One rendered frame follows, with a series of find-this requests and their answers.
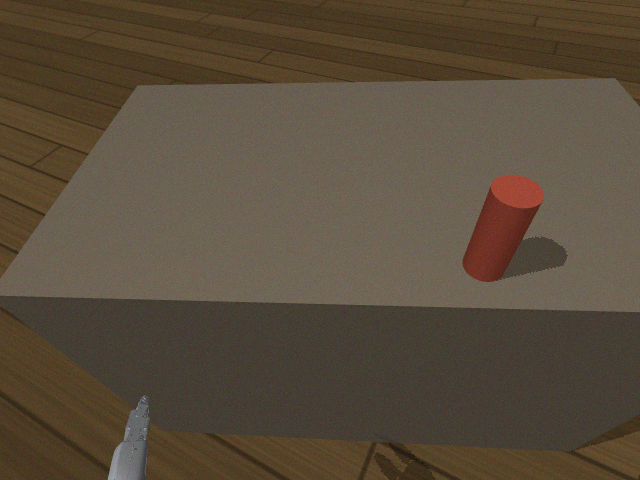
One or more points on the left robot hand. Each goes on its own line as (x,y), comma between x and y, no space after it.
(130,456)

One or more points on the can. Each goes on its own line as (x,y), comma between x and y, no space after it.
(509,208)

